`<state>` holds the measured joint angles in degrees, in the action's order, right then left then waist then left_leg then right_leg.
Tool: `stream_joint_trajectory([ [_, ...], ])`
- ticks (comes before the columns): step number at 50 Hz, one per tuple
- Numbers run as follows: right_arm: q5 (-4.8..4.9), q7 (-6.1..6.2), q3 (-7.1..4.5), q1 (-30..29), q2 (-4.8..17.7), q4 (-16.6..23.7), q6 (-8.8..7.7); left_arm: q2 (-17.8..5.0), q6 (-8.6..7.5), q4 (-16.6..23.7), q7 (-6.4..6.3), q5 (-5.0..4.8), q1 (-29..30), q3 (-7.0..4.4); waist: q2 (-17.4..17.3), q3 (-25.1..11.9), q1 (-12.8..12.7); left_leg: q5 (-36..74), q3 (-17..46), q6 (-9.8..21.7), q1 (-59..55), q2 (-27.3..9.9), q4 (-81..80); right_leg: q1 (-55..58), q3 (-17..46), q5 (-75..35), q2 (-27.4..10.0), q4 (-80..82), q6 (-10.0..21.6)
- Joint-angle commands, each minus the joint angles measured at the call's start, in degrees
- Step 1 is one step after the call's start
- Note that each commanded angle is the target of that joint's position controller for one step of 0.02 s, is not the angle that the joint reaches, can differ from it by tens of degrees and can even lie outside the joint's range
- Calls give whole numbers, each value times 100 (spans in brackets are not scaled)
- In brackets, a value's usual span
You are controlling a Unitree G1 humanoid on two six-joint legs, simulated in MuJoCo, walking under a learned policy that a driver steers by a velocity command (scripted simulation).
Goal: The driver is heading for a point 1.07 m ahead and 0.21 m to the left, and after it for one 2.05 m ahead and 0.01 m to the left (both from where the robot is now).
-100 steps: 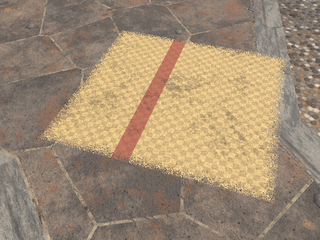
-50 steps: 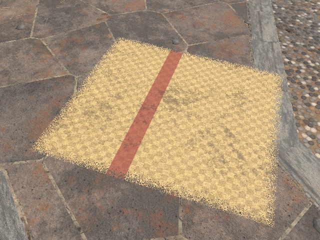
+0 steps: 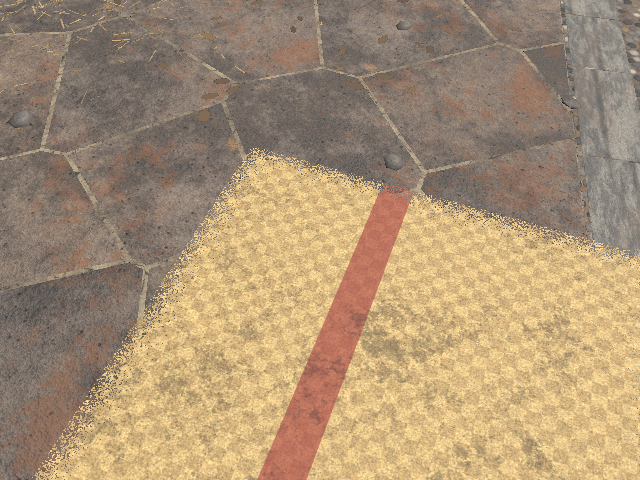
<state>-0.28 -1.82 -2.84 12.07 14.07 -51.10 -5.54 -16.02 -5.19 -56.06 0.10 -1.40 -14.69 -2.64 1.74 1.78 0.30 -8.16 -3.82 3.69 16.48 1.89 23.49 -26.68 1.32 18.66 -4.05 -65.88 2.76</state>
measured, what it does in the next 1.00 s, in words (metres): walks ahead, turning left: right foot, then left foot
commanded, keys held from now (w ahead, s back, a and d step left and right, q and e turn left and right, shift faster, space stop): w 0.26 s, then w+q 0.74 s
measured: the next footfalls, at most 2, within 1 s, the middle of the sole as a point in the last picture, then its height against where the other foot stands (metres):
right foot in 0.38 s outside the picture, level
left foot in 0.92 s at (259, 404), level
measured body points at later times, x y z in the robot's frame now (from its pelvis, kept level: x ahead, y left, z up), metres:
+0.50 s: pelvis +0.29 -0.06 -0.01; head +0.32 -0.07 +0.44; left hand +0.41 +0.21 -0.12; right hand +0.31 -0.33 -0.15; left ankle +0.16 +0.08 -0.65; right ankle +0.36 -0.15 -0.74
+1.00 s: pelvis +0.55 +0.03 -0.02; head +0.59 +0.05 +0.43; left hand +0.51 +0.32 -0.16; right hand +0.79 -0.17 -0.12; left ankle +0.60 +0.12 -0.74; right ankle +0.43 -0.16 -0.64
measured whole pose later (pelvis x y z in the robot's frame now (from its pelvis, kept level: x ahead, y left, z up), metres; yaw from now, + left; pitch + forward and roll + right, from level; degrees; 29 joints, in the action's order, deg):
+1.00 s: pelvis +0.55 +0.03 -0.02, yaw +21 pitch +1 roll -1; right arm 1.1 -2.2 -5.3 7.8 15.8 -43.2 -2.8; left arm -16.1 -5.1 -53.0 -0.4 -1.5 -13.1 -3.9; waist 0.0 4.1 -0.7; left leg -11.3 -3.0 6.2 26.4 3.0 36.4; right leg -13.3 -2.5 27.4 -3.1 -66.6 -0.8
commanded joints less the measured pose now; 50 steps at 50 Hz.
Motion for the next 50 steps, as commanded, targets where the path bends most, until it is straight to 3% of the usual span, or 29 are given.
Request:
stream_joint_trajectory([
  [1, -8, 0, -122, 74, 637, 190, -116, -243, 78, 217, -40, 47, -270, -94, -589, -269, -151, 788, 1468, 961, -645, -1475, -1536, -710, 207, -489, -454, 281, -69],
  [5, 10, 131, -168, 455, 819, 6, -78, -257, 91, 516, -40, 122, 534, -117, -474, -14, -17, 1105, 1056, 935, -837, -1400, -1724, -1310, 161, -1600, -462, 1564, -245],
  [9, 68, 206, -176, 800, 898, -149, -37, -132, 29, 740, 38, 84, 1355, -54, -497, 159, 233, 882, 665, 759, -902, -1226, -1805, -981, -92, -2538, -207, 2907, -257],
  [13, 114, 230, -211, 1173, 934, -384, 59, -183, -15, 970, 149, 36, 1916, -24, -494, 345, 367, 948, 699, 733, -1661, -1531, -1563, -1160, -57, -2322, -114, 3464, -135],
  [16, 151, 265, -258, 1168, 1003, -433, 155, -381, -95, 1062, 219, 37, 1856, -86, -561, 262, 164, 1527, 968, 632, -2045, -1732, -1079, -797, -16, -1694, 7, 3764, 25],
  [17, 153, 270, -277, 1049, 1066, -396, 182, -506, -123, 997, 216, 37, 1543, -147, -651, 75, -36, 2192, 987, 576, -2024, -1690, -734, -253, -128, -1500, 153, 3829, 86],
  [18, 144, 269, -256, 921, 1028, -349, 211, -699, -142, 789, 187, 44, 830, -265, -633, -343, -418, 2903, 848, 453, -1837, -1444, 41, 772, -272, -1523, 315, 3957, 200],
  [19, 82, 267, -166, 890, 822, -238, 214, -1048, -154, 511, 131, 108, -259, -405, -453, -1155, -828, 2421, 638, 268, -984, -1096, 1405, 2510, 106, -1661, -103, 3640, 452],
  [20, 55, 225, 16, 1530, 175, -145, 127, -1606, -105, 362, 84, 191, -1044, -558, 742, -2096, -720, 216, 197, -209, 1405, -196, 3709, 4954, 2357, -902, -1629, 3790, 1224],
  [21, 138, 220, 21, 1546, 232, -219, 20, -1227, -74, 349, 89, 142, -1107, -433, 1264, -2541, -771, -2544, 954, -225, 2163, 59, 4769, 5130, 3856, -269, -2047, 4645, 1399],
  [22, 309, 216, -149, 1087, 792, -99, -33, -874, -81, 399, 74, 106, -675, -319, 884, -1669, -721, -2297, 1173, -139, 2640, -285, 5215, 4390, 3133, 121, -1868, 4817, 1098],
  [23, 342, 243, -168, 728, 843, 16, -34, -660, -89, 505, 60, 103, -190, -253, 601, -1051, -569, -1781, 989, -76, 2685, -601, 5131, 3534, 2353, 9, -1708, 4977, 891],
  [24, 280, 279, -196, 550, 786, 48, 2, -458, -112, 528, 78, 130, 214, -196, 343, -606, -392, -1336, 933, -74, 2460, -806, 4821, 2709, 1771, -274, -1491, 5252, 779],
  [25, 240, 301, -241, 646, 688, 20, 85, -308, -151, 528, 84, 176, 454, -155, 476, -405, -181, -1021, 984, -67, 2100, -987, 4543, 2170, 1251, -564, -1297, 5464, 668],
  [27, 239, 282, -225, 832, 382, -5, 253, -269, -183, 465, 88, 219, 603, -169, 501, -223, 13, -749, 953, -82, 1736, -1081, 4379, 1632, 603, -988, -1137, 5753, 662],
  [28, 234, 284, -231, 771, 338, 60, 310, -350, -202, 427, 69, 226, 584, -196, 426, -130, 54, -576, 946, -107, 1825, -1100, 4306, 1547, 352, -1254, -1131, 5841, 699],
  [31, 175, 271, -269, 398, 371, 268, 361, -507, -204, 335, -28, 250, 422, -252, 191, 42, 36, 187, 1022, -204, 2297, -1092, 3674, 1697, -213, -1804, -1103, 5942, 743],
  [35, 145, 118, -208, -299, 258, 525, 301, -671, -140, 324, -126, 221, 257, -284, 61, 192, -159, 1116, 619, -221, 2230, -984, 2337, 1960, -865, -2105, -997, 5995, 634],
  [40, 148, -76, -131, -1146, 217, 997, 305, -862, 49, 207, -158, 95, -260, -361, -31, 456, -439, 760, 203, -45, 2539, -848, 1495, 3013, -1203, -2649, -1304, 5644, 571],
  [41, 155, -113, -142, -1184, 259, 1081, 311, -904, 97, 210, -157, 69, -265, -379, 17, 436, -395, 518, 107, 28, 2470, -775, 1412, 3188, -1273, -3073, -1355, 5457, 523],
  [43, 159, -157, -230, -967, 450, 1164, 337, -1068, 176, 286, -176, 29, -121, -429, 229, 141, -146, -51, -219, 233, 1838, -429, 1374, 3373, -1445, -4912, -1366, 4761, 395],
  [44, 173, -159, -318, -567, 612, 1118, 352, -1145, 222, 324, -188, 11, -43, -451, 327, -132, 117, -322, -369, 364, 1260, -194, 1383, 3364, -1509, -5761, -1333, 4089, 332],
  [45, 197, -134, -464, 202, 862, 951, 354, -1175, 263, 367, -192, -14, 85, -450, 278, -532, 575, -143, -452, 550, 197, 71, 1062, 3085, -1623, -5994, -1173, 3025, 196],
  [46, 202, -24, -682, 1151, 1293, 705, 386, -1088, 244, 437, -195, 35, 78, -408, -77, -1038, 1007, 50, 96, 805, -1496, -13, 768, 1981, -1640, -4833, -938, 1462, -69],
  [47, 228, 67, -798, 1206, 1945, 644, 391, -204, 120, 735, -127, 269, -310, -161, -1619, -1315, 424, -420, 2988, 1650, -3288, -1467, 421, -568, -1436, 282, 95, -612, -425],
  [48, 137, 24, -682, 1298, 1765, 873, 284, -353, -161, 912, -41, 76, -55, -120, -1320, -2247, 511, -1140, 5315, 2291, -3984, -2192, -603, -1527, 74, 1637, 667, -1613, -432],
  [49, 78, 2, -560, 1184, 1337, 841, 202, -678, -328, 1085, 24, -150, 581, -206, -859, -1642, 691, -774, 4604, 1919, -3753, -2044, -770, -2131, 393, 1149, 333, -1599, -259],
  [50, 109, 11, -501, 890, 1118, 870, 144, -640, -411, 1109, 25, -141, 698, -180, -554, -1123, 503, -309, 3754, 1684, -3008, -1794, -692, -2073, 377, 648, 62, -1142, -128],
])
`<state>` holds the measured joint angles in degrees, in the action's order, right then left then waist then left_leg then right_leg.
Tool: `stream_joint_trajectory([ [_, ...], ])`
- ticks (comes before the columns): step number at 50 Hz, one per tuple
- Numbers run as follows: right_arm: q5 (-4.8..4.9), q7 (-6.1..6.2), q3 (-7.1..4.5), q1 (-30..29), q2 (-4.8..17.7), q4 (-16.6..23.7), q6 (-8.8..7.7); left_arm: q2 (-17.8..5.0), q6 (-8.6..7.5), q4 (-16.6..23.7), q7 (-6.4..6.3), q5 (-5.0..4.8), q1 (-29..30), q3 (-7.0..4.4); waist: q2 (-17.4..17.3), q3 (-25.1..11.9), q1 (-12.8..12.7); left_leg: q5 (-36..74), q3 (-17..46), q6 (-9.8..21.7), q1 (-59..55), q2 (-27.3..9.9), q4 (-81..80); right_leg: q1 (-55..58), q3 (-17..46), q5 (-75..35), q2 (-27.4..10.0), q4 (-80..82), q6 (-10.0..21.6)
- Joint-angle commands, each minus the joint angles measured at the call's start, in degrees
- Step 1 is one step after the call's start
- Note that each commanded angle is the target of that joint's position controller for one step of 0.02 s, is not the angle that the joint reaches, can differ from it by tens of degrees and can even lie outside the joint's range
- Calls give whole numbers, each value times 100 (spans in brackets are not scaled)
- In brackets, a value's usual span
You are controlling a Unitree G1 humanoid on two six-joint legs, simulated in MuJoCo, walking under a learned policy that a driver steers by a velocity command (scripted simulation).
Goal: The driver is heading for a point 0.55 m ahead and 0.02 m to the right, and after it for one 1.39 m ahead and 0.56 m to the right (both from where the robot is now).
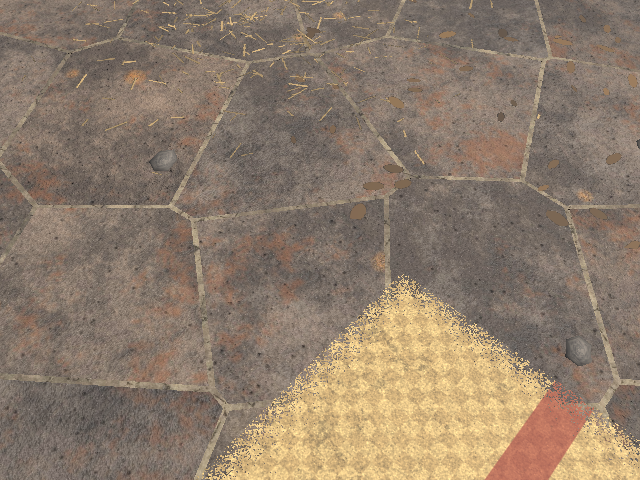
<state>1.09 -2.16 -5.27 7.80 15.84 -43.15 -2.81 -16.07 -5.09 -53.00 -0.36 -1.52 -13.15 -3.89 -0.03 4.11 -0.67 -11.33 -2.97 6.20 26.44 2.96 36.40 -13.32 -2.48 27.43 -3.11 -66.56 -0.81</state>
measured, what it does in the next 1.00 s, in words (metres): walks ahead: right foot, then left foot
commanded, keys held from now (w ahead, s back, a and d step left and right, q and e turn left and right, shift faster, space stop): w+q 0.08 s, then w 0.42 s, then e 0.50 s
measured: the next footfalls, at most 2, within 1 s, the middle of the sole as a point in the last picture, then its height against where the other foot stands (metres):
right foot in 0.44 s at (394, 477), level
left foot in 0.90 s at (283, 402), level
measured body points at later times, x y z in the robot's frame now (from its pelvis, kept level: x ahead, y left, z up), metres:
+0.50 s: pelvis +0.30 -0.04 +0.01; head +0.33 -0.04 +0.45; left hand +0.45 +0.24 -0.09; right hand +0.36 -0.31 -0.12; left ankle +0.12 +0.06 -0.66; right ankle +0.40 -0.12 -0.72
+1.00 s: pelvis +0.47 +0.00 +0.02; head +0.51 +0.01 +0.46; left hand +0.58 +0.29 -0.11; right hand +0.65 -0.27 -0.06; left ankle +0.55 +0.11 -0.72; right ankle +0.40 -0.12 -0.65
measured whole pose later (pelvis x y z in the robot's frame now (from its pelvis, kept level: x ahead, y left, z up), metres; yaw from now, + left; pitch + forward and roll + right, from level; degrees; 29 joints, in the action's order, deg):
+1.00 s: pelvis +0.47 +0.00 +0.02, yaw -5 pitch +3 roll +0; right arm -1.2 1.7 -2.9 4.8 14.3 -39.7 -2.0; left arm -18.7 0.5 -46.3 -1.5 -1.2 -12.6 -4.4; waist 1.7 1.5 -2.3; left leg -7.5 0.3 0.8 22.8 -0.1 27.4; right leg -25.7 4.1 32.1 3.7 -60.6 -2.4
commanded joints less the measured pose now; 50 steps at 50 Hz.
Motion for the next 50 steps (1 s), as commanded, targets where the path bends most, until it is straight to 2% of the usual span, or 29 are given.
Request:
stream_joint_trajectory([
  [1, -22, 47, -202, 858, 756, 171, -150, -639, -428, 711, 28, 16, 512, -85, -14, -1018, 322, 576, 3061, 1238, -3136, -1657, -1998, -3003, 754, -552, -246, -532, 221],
  [2, -60, 67, -133, 568, 582, 279, -163, -745, -358, 665, 15, 96, 407, -151, -54, -893, 119, 1104, 2667, 1141, -2533, -1491, -2092, -2549, 786, -751, -385, -152, 190],
  [3, -89, 89, -111, 475, 567, 338, -163, -753, -265, 667, 27, 120, 331, -176, -92, -834, 2, 1314, 2534, 1126, -2167, -1410, -2215, -2265, 784, -855, -418, 66, 134],
  [5, -51, 155, -129, 558, 695, 328, -183, -580, -130, 702, 23, 190, 330, -154, -51, -722, -72, 1768, 2185, 1146, -1761, -1335, -2353, -2140, 643, -1074, -405, 609, -51],
  [8, -46, 270, -140, 827, 793, 229, -182, -371, -70, 855, 20, 233, 870, -66, -180, -505, 111, 1922, 1632, 967, -1508, -1102, -2483, -2198, 491, -2172, -321, 1803, -230],
  [11, -41, 291, -115, 1063, 763, 106, -165, -251, -104, 972, 89, 179, 1398, 8, -381, -377, 380, 1321, 1291, 674, -1373, -876, -2500, -1804, 370, -3377, -105, 3006, -189],
  [16, -20, 271, -109, 1464, 788, -167, -152, -441, -185, 1214, 198, 111, 1949, 6, -471, -125, 603, 1070, 1674, 620, -2236, -1324, -2200, -2123, 430, -3241, -10, 3687, 63],
  [19, -36, 321, -134, 1501, 864, -239, -69, -578, -254, 1220, 261, 108, 1736, -30, -621, -173, 429, 1904, 1844, 499, -2808, -1560, -1809, -1966, 351, -2533, 88, 3887, 311],
  [20, -36, 328, -137, 1392, 898, -215, -43, -673, -272, 1134, 259, 111, 1383, -80, -679, -355, 212, 2756, 1758, 416, -2840, -1474, -1454, -1451, 204, -2394, 234, 3997, 428],
  [21, -48, 324, -99, 1289, 829, -176, -23, -849, -283, 921, 238, 136, 681, -180, -600, -814, -141, 3521, 1523, 286, -2710, -1182, -678, -445, 113, -2572, 324, 4082, 604],
  [22, -107, 318, -2, 1202, 642, -53, -23, -1121, -285, 748, 211, 207, -313, -258, -291, -1632, -562, 2845, 1269, 87, -1870, -863, 723, 1165, 849, -2778, -388, 3814, 977],
  [23, -44, 289, 126, 1997, 197, -40, -120, -1576, -224, 572, 203, 231, -1065, -399, 1169, -2490, -421, 193, 809, -423, 351, 60, 2944, 3414, 3255, -1865, -1673, 4050, 1896],
  [24, 21, 273, 129, 1895, 389, -71, -197, -1134, -191, 451, 249, 78, -1179, -280, 1472, -2487, -528, -2174, 1245, -422, 1362, 158, 3633, 3623, 4580, -642, -1911, 4895, 1981],
  [25, 114, 250, 31, 1335, 780, 52, -236, -834, -168, 531, 235, 25, -741, -182, 927, -1506, -532, -1816, 1261, -363, 1865, -215, 3951, 2881, 3913, -33, -1750, 5022, 1679],
  [26, 62, 259, 42, 868, 791, 178, -257, -712, -117, 671, 218, 100, -223, -117, 480, -904, -390, -1330, 957, -366, 1754, -495, 3756, 1937, 3217, -817, -1519, 5118, 1519],
  [27, -60, 279, 19, 650, 752, 230, -259, -592, -93, 731, 230, 163, 118, -57, 251, -471, -205, -1072, 817, -429, 1514, -643, 3392, 1091, 2670, -2104, -1303, 5196, 1499],
  [28, -147, 299, -12, 749, 711, 225, -236, -507, -104, 764, 232, 210, 268, -10, 310, -460, 7, -953, 803, -485, 1078, -780, 3077, 639, 2255, -3385, -1119, 5185, 1453],
  [30, -189, 328, 30, 1022, 441, 188, -176, -514, -110, 691, 223, 211, 283, 4, 420, -640, 224, -941, 677, -668, 524, -768, 2518, 265, 1638, -5247, -880, 5132, 1496],
  [33, -182, 391, 95, 732, 293, 313, -117, -955, -35, 631, 102, 153, 199, -142, 466, -817, 215, -302, 523, -868, 334, -573, 1455, 161, 1186, -6176, -713, 5047, 1496],
  [37, -127, 403, 107, 65, 319, 459, -23, -1032, 187, 579, -14, 10, -70, -202, 539, -911, -18, 734, 581, -935, 17, -298, 302, 155, 1174, -5272, -512, 4873, 1226],
  [40, -110, 363, 84, -326, 421, 587, -23, -1003, 332, 560, -75, -15, -209, -219, 611, -821, -118, 668, 717, -934, -45, -193, -261, 325, 1600, -4434, -569, 4620, 1153],
  [43, -123, 318, -5, 0, 611, 502, -136, -938, 428, 733, -136, -27, 96, -219, 679, -835, 170, 913, 746, -758, -710, -179, -1247, 344, 2066, -3517, -417, 4052, 924],
  [44, -190, 343, -54, 196, 779, 477, -187, -764, 430, 811, -140, 2, 75, -171, 518, -998, 223, 1670, 897, -555, -1381, -541, -1577, 78, 2013, -3003, -135, 3603, 686],
  [45, -307, 426, -132, 533, 1164, 506, -177, -426, 404, 972, -131, 132, 37, -63, -365, -1506, 248, 3590, 1777, -90, -2516, -1721, -1333, -680, 1527, -1556, 323, 2332, 386],
  [46, -377, 436, -127, 532, 1230, 556, -61, -208, 359, 959, -109, 138, -866, -1, -1618, -1950, -123, 4951, 3117, 949, -3459, -2940, -1131, -1895, 939, 1549, 999, 1102, 87],
  [47, -245, 413, -87, 534, 943, 558, 18, -761, 385, 871, -83, 75, -1017, -104, -1354, -2112, -42, 4095, 3433, 1236, -3292, -3063, -1298, -2197, 929, 1428, 586, 158, -99],
  [48, -212, 419, -9, 343, 659, 621, 47, -1050, 472, 876, -103, 12, -641, -219, -882, -1683, 53, 3247, 2769, 1014, -2945, -2607, -1360, -2397, 864, 967, 403, -279, -223],
  [49, -215, 421, 26, 68, 589, 639, 84, -1026, 595, 879, -149, 3, -447, -252, -625, -1381, 6, 2547, 2211, 774, -2488, -2235, -1489, -2425, 793, 569, 270, -360, -320],
  [50, -205, 422, 41, -146, 573, 656, 119, -998, 709, 919, -186, 27, -362, -272, -641, -1138, -31, 2051, 1901, 676, -2042, -2075, -1645, -2346, 777, 264, 177, -350, -398],
])
Over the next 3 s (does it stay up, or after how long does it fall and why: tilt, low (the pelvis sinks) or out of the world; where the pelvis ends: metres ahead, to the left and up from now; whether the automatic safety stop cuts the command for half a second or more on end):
stays up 0.48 -0.05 0.02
